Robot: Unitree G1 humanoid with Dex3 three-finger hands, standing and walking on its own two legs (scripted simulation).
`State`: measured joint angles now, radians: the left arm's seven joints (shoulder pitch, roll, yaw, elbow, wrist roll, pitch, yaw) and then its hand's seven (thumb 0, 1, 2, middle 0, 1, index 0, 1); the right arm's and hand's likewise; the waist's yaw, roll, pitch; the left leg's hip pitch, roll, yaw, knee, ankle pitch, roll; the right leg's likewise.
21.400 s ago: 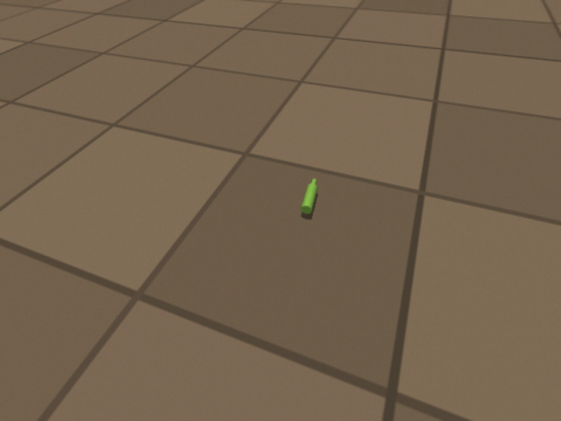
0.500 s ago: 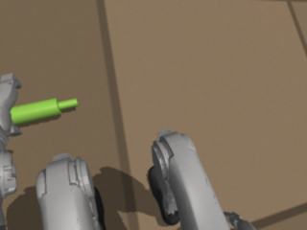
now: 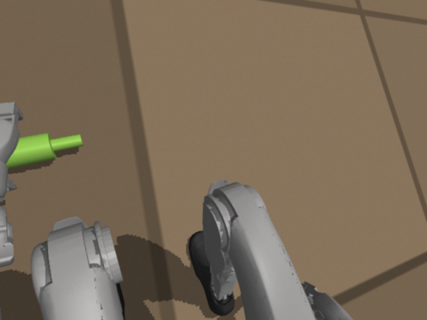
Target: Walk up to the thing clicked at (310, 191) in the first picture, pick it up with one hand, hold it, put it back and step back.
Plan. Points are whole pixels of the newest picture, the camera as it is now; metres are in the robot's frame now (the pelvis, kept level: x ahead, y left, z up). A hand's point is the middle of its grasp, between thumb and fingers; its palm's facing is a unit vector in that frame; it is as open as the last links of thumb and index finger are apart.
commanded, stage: rest palm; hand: left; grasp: from above
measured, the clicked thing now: (20, 152) +0.47 +0.28 -0.28
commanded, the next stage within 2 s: close in 1.06 s
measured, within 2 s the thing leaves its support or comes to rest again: neither
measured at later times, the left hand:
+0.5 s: hand (0, 161) +0.44 +0.30 -0.25, palm faces -0.48 -0.16 -0.87, open 14.2 cm
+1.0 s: hand (7, 161) +0.45 +0.29 -0.26, palm faces -0.45 -0.14 -0.88, open 14.0 cm
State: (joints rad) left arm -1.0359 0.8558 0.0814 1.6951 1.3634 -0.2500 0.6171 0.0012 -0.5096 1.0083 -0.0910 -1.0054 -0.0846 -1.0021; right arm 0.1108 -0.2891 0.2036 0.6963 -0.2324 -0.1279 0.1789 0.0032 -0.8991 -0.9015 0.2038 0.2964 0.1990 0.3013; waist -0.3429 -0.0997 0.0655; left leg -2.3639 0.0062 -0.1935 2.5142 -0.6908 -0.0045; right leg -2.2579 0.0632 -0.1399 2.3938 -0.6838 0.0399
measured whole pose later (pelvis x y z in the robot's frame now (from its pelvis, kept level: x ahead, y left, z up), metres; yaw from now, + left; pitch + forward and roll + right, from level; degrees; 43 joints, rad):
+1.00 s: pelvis +0.00 +0.00 +0.00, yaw -3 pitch +27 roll -14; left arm -1.05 0.96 0.11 1.77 1.28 -0.20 0.66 0.00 -0.49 0.97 -0.10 -1.00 -0.09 -1.00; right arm 0.08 -0.33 0.29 0.67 -0.27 -0.25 0.26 0.00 -0.91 -0.91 0.20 0.30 0.20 0.30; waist -0.38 -0.15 0.17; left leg -2.35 0.02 -0.25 2.56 -0.71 0.00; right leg -2.24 0.09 -0.18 2.39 -0.67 0.05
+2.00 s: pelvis +0.00 +0.01 +0.00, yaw -4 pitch +26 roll -15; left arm -1.04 0.99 0.07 1.75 1.27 -0.25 0.65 0.00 -0.03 0.63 -0.41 -0.77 -0.44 -0.74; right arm 0.07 -0.34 0.32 0.65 -0.27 -0.23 0.26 0.00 -0.90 -0.90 0.20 0.30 0.20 0.30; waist -0.37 -0.15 0.18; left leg -2.32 0.02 -0.27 2.56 -0.73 0.00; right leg -2.21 0.10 -0.20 2.37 -0.67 0.06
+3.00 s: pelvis +0.00 +0.01 +0.00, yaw -4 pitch +26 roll -15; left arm -1.05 1.02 0.07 1.74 1.27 -0.26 0.63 0.00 0.24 0.28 -0.80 -0.44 -0.83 -0.40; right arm 0.08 -0.35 0.33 0.63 -0.27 -0.22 0.23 0.00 -0.90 -0.90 0.20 0.30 0.20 0.30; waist -0.37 -0.16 0.19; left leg -2.33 0.03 -0.27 2.55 -0.72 0.00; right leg -2.21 0.10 -0.20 2.37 -0.66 0.06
